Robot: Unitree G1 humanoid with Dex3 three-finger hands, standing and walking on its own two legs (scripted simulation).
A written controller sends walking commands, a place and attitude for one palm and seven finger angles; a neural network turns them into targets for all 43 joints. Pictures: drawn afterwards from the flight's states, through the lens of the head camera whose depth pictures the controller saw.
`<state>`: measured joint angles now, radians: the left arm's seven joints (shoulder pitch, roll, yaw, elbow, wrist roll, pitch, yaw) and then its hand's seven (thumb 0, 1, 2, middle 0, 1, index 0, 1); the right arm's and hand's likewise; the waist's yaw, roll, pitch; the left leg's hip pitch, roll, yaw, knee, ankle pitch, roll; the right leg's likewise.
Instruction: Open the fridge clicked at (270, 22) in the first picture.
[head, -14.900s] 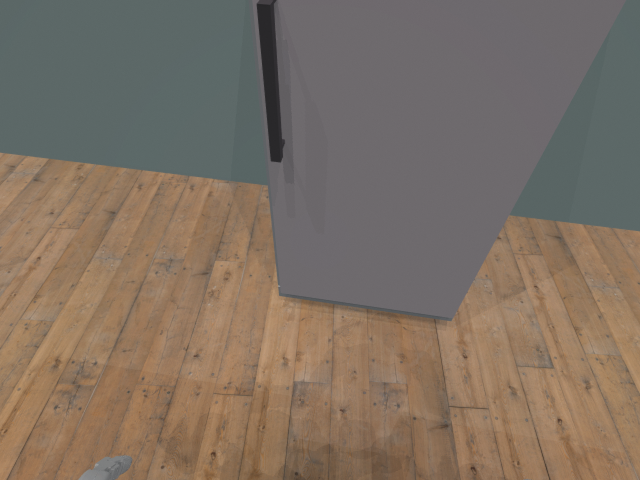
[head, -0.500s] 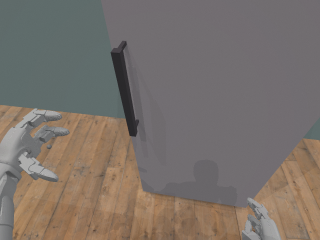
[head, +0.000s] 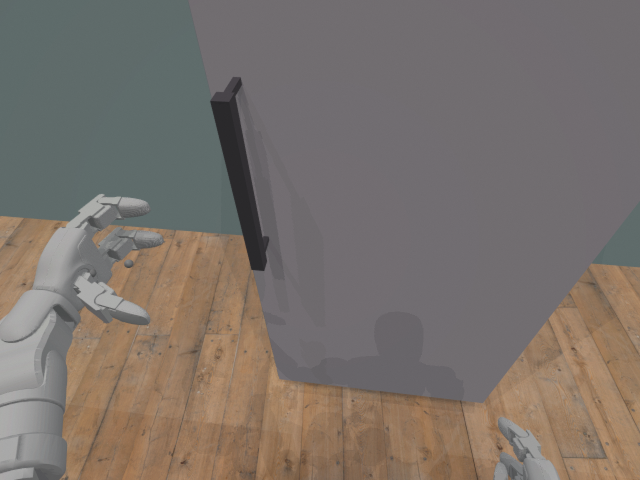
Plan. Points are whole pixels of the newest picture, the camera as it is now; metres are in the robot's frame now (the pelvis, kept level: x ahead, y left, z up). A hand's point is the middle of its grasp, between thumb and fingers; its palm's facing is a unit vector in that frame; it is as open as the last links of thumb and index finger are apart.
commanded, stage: move the hooked fingers beside the handle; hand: left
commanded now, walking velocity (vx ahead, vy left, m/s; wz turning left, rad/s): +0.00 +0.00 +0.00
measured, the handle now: (248, 188) +0.49 +0.14 +0.11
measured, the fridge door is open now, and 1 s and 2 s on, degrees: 0 0 0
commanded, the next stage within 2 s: feel for the door with the fingertips in 1.94 s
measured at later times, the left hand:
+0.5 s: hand (161, 234) +0.37 +0.22 +0.13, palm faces -0.05 -1.00 +0.00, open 14.0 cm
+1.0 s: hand (191, 208) +0.42 +0.20 +0.13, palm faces -0.04 -1.00 -0.02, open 14.0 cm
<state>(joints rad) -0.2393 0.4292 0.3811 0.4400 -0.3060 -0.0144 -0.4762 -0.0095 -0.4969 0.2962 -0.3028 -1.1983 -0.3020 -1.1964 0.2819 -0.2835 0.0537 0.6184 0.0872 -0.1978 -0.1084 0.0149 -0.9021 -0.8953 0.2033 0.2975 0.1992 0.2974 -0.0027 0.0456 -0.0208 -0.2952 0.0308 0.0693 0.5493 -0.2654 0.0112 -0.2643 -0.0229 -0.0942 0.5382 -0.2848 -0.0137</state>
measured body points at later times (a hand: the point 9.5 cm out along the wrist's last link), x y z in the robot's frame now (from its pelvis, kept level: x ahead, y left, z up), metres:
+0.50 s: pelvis +0.01 +0.01 +0.00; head +0.02 +0.00 +0.45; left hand +0.37 +0.28 +0.13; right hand +0.14 -0.24 -0.09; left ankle +0.02 +0.11 -0.73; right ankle +0.00 -0.11 -0.73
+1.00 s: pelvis +0.01 +0.00 +0.00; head +0.04 -0.01 +0.45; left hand +0.42 +0.25 +0.13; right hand +0.10 -0.27 -0.11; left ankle +0.02 +0.11 -0.73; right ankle +0.00 -0.11 -0.73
